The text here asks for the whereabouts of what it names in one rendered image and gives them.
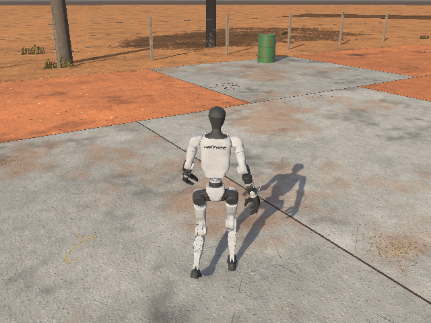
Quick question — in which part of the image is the robot left hand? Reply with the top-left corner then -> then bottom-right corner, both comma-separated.
183,174 -> 198,185

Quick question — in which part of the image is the robot right shin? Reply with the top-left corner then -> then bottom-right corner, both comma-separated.
228,218 -> 236,262

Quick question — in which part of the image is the robot right hand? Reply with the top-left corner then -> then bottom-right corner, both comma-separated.
244,195 -> 260,215

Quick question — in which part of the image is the robot left forearm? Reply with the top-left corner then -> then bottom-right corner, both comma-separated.
183,160 -> 192,178

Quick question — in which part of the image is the left robot foot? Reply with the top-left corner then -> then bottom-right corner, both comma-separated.
190,268 -> 202,279

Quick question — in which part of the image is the left robot upper arm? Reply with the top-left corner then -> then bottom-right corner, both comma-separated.
184,135 -> 203,170

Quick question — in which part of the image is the right robot upper arm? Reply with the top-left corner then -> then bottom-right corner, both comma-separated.
230,136 -> 248,175

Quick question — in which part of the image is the robot right forearm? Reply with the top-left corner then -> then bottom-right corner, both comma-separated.
242,165 -> 258,198

